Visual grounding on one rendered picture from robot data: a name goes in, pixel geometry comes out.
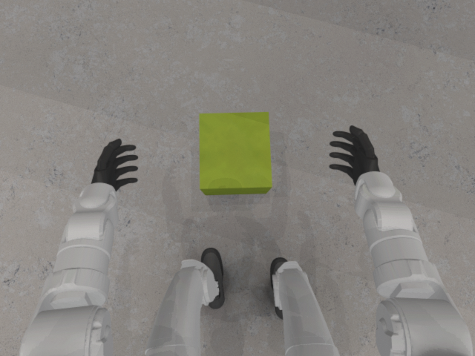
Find right robot hand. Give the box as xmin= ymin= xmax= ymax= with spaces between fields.
xmin=329 ymin=125 xmax=380 ymax=186

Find robot right shin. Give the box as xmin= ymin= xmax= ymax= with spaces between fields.
xmin=277 ymin=261 xmax=309 ymax=308

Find carton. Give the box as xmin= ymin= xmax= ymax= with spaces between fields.
xmin=199 ymin=112 xmax=272 ymax=195

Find right robot upper arm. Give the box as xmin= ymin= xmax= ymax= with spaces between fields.
xmin=376 ymin=297 xmax=471 ymax=356

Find left robot hand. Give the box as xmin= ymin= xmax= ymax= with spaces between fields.
xmin=91 ymin=139 xmax=138 ymax=191

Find left robot upper arm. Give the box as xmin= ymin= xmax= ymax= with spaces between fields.
xmin=23 ymin=305 xmax=114 ymax=356

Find left robot forearm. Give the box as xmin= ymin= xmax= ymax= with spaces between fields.
xmin=19 ymin=182 xmax=119 ymax=356

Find left robot thigh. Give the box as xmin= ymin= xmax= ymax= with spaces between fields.
xmin=145 ymin=266 xmax=213 ymax=356

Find right robot forearm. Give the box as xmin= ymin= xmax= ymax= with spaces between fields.
xmin=354 ymin=171 xmax=473 ymax=356

